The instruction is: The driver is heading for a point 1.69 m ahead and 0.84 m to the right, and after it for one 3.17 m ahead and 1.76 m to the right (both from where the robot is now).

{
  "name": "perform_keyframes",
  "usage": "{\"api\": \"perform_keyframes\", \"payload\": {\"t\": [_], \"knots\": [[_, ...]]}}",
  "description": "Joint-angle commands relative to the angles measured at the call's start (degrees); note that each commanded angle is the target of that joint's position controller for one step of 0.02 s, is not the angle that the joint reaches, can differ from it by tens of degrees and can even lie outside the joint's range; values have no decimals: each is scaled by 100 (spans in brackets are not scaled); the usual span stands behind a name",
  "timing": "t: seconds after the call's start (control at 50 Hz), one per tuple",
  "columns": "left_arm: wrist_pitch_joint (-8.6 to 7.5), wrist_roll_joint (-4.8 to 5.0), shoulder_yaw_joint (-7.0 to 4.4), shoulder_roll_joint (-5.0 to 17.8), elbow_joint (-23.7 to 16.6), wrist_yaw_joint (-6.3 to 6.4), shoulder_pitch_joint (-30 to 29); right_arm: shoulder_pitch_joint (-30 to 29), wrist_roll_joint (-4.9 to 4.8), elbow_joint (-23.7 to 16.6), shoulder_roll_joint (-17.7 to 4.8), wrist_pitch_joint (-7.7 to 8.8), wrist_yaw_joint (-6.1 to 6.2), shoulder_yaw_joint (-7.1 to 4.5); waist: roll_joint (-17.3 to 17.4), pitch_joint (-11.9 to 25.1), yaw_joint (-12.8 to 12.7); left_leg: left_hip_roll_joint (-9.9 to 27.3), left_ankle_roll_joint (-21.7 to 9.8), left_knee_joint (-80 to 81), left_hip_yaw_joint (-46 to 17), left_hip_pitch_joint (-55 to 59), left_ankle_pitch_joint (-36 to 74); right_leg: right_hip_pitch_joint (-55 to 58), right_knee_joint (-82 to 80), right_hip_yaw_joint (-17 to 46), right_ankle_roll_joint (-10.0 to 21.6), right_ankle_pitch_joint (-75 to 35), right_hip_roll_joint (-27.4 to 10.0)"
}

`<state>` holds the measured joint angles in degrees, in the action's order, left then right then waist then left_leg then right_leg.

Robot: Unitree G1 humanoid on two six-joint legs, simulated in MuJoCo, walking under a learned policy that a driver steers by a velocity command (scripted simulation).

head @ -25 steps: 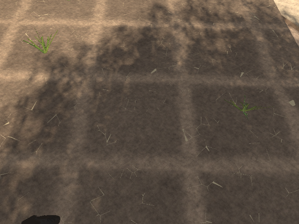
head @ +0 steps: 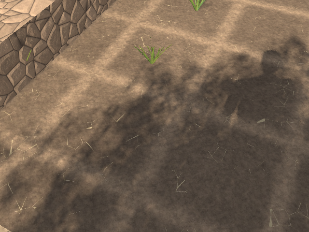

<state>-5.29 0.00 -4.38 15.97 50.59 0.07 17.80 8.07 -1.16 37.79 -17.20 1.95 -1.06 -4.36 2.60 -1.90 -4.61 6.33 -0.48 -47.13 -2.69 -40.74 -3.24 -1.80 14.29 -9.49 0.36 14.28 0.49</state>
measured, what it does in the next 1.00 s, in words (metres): walks ahead, turning right: left foot, then right foot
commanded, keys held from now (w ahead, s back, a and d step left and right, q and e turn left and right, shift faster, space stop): e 0.46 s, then w+e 0.54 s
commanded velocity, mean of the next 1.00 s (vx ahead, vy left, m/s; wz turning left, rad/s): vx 0.26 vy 0.00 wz -0.36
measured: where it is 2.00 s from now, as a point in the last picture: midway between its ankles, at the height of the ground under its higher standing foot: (255, 165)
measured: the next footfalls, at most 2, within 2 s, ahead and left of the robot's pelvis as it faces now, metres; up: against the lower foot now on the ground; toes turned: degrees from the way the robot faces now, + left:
left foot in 0.12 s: +0.25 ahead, +0.14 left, +0.00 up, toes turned +2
right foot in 0.58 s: +0.18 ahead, -0.10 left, +0.00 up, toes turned -17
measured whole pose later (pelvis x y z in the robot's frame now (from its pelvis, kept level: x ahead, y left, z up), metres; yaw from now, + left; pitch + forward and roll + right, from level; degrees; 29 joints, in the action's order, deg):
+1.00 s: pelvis +0.31 -0.04 +0.00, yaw -27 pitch +4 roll +2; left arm -2.1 1.5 -4.3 15.2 45.5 1.9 26.1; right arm -2.1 -1.0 43.9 -16.1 5.9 -2.5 -4.4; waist 2.0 -0.4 -4.9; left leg 0.0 1.7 -28.9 -2.9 -32.3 -0.7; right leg -0.5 18.5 9.4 2.1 21.2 1.0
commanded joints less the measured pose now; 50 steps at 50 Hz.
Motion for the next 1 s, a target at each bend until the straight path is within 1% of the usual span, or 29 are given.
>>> {"api": "perform_keyframes", "payload": {"t": [0.02, 0.06, 0.08, 0.1, 0.12, 0.14, 0.16, 0.18, 0.2, 0.22, 0.24, 0.26, 0.3, 0.34, 0.44, 0.46, 0.5, 0.54, 0.56, 0.58, 0.6, 0.62, 0.64, 0.66, 0.7, 0.76, 0.88, 0.94, 1.0], "knots": [[-11, 85, -148, 918, -304, 19, -144, -542, 50, -576, 78, 134, -110, 88, -579, -32, 63, -305, -83, 919, 375, 763, 419, -323, -219, 421, 850, -3303, -1345], [51, 188, -161, 1066, -199, -5, -72, -523, 73, -618, -70, 171, -146, 40, -761, 64, 215, -466, -251, 1344, 408, 1072, 144, 24, 140, 572, 785, -3833, -1451], [77, 234, -174, 1157, -181, -3, -134, -285, 118, -553, -240, 191, -137, -28, -852, 221, 420, -598, -351, 1616, 449, 1454, 78, 161, 500, 633, 695, -4252, -1426], [96, 261, -158, 1155, -166, -1, -232, 278, 167, -355, -434, 210, -108, -123, -818, 526, 783, -738, -489, 2082, 528, 2278, 547, 126, 1127, 586, 544, -4512, -1274], [74, 210, -93, 989, -147, -7, -106, 808, 240, -179, -767, 211, -37, -234, -670, 900, 1020, -557, -628, 2181, 415, 3426, 1828, -383, 1982, 467, 296, -4001, -988], [14, -54, 88, 536, -349, -48, 38, 1464, 439, -121, -1287, 175, 82, -312, 338, 1844, 1112, 928, -1164, 1368, -904, 5408, 5060, -1875, 3854, 384, -50, -1058, -517], [10, 19, 236, 194, -140, -112, 958, 1329, 460, -214, -1199, 119, 81, -197, 1196, 3085, 765, 2287, -2163, 1458, -2480, 6424, 5816, -2849, 5455, 1250, -297, 2918, 24], [84, 202, 41, 860, -11, -103, 647, 1275, 327, -243, -908, 43, 42, -165, 498, 3064, 1030, 1867, -1947, 1712, -1997, 5790, 4868, -2864, 5776, 1747, -304, 2822, -210], [159, 296, 14, 871, -213, -80, 157, 856, 211, -200, -771, 41, 21, -110, 462, 2127, 884, 1560, -1691, 1952, -1385, 5168, 3932, -3390, 5679, 1525, -299, 2558, -369], [267, 219, 35, 699, -196, -3, 8, 471, 150, -139, -533, 60, 18, -36, 199, 1516, 673, 1274, -1458, 2249, -1008, 4356, 3015, -3413, 5343, 1382, -358, 2175, -573], [414, 136, 8, 659, -150, 74, 54, 121, 164, -118, -364, 73, 13, 6, 293, 1109, 462, 1089, -1337, 2591, -667, 3495, 2276, -3060, 5098, 1326, -440, 1821, -682], [557, 107, -3, 592, -109, 127, 258, -138, 249, -92, -410, 85, 21, -21, 443, 961, 258, 990, -1315, 2923, -373, 2716, 1831, -2499, 5144, 1193, -528, 1423, -644], [710, 87, -48, 530, -174, 222, 418, -483, 329, -84, -470, 120, 75, -62, 565, 830, 88, 1016, -1402, 3247, -37, 2147, 1240, -2256, 5167, 1048, -598, 1093, -562], [767, 62, -81, 523, -353, 260, 185, -511, 310, 6, -480, 125, 164, -82, 518, 726, 137, 1114, -1402, 3390, 138, 2135, 611, -2443, 4887, 1068, -548, 772, -645], [799, 31, -67, 467, -764, 120, -455, -437, 226, 223, -632, -18, 359, -155, 434, 689, 344, 1269, -1320, 3403, 433, 2493, -160, -2337, 3750, 890, -357, 350, -699], [807, 33, -78, 496, -824, 83, -512, -414, 202, 260, -671, -53, 360, -172, 428, 689, 368, 1320, -1295, 3338, 463, 2593, -147, -2276, 3572, 822, -313, 396, -665], [813, 57, -105, 529, -881, 4, -479, -366, 83, 331, -799, -91, 314, -226, 458, 732, 357, 1405, -1160, 3339, 424, 2671, -1050, -2032, 3151, 679, -119, 537, -603], [790, 60, -144, 525, -782, -67, -174, -476, -59, 379, -834, -115, 270, -246, 370, 674, 143, 1302, -883, 3161, 525, 2476, -2291, -1407, 2294, 380, 187, 325, -415], [776, 55, -199, 581, -597, -64, 167, -469, -72, 419, -669, -128, 259, -209, 176, 615, 42, 1092, -685, 2787, 699, 2200, -2770, -941, 1947, 253, 368, 417, -205], [750, 80, -277, 730, -385, -24, 655, -466, -26, 448, -376, -144, 230, -145, -429, 417, -64, 695, -390, 1696, 1105, 1738, -3100, -545, 1337, 699, 644, 816, -282], [680, 85, -377, 1246, -385, 57, 1031, -593, 112, 333, 45, -127, 159, -41, -2007, 174, -32, 2, 90, -767, 1592, 232, -3554, -6, 652, 2883, 1235, 839, -1622], [470, -19, -375, 1609, -668, -33, 854, -983, 41, 31, -183, -7, 131, -106, -2087, -18, -41, -693, 95, -1507, 436, -1066, -3491, -121, -370, 5109, 2028, 2431, -2178], [300, -74, -302, 1307, -802, -66, 498, -1226, -89, 11, -569, 118, 97, -194, -1431, -218, -8, -415, -60, -1694, -12, -1302, -2732, -134, -663, 4797, 1859, 2554, -2143], [204, -19, -237, 1111, -849, -39, 225, -1102, -87, 74, -703, 209, 82, -247, -1301, -270, 206, -293, -156, -1494, -73, -1310, -1989, -144, -592, 4314, 1583, 2217, -1996], [195, 102, -166, 896, -892, 36, 71, -962, 136, 288, -654, 295, 133, -271, -932, -98, 328, -188, -69, -983, -94, -905, -1126, -140, -474, 3522, 1239, 1264, -1621], [143, 65, -143, 820, -855, 140, 421, -1109, 130, 345, -404, 360, 84, -228, -763, 139, 284, -366, 84, -184, -26, -516, -205, 133, -441, 2858, 1115, -243, -1314], [184, 117, -206, 881, -773, 201, 861, -1700, 42, 186, -170, 410, -56, -102, -1010, -47, 32, -603, 278, 1315, 25, 119, 498, -111, -323, 2489, 1052, -702, -1084], [241, 158, -244, 934, -747, 206, 1003, -1991, 14, 37, -212, 487, -138, -57, -1003, -197, -81, -645, 269, 1707, 40, 306, 355, -116, -102, 2685, 1080, -763, -1162], [304, 174, -286, 1018, -815, 225, 829, -1681, -6, 68, -439, 572, -167, -108, -1199, -127, 119, -697, 152, 1965, 33, 1059, 85, -188, 208, 2950, 948, -1102, -1252]]}}
Velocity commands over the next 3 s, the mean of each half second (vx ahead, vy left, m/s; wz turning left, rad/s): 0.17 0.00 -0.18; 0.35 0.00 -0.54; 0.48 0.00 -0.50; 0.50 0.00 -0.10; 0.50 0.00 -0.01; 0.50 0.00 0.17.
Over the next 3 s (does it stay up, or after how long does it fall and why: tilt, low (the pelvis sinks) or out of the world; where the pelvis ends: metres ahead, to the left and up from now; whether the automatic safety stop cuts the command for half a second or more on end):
stays up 1.19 -0.75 0.00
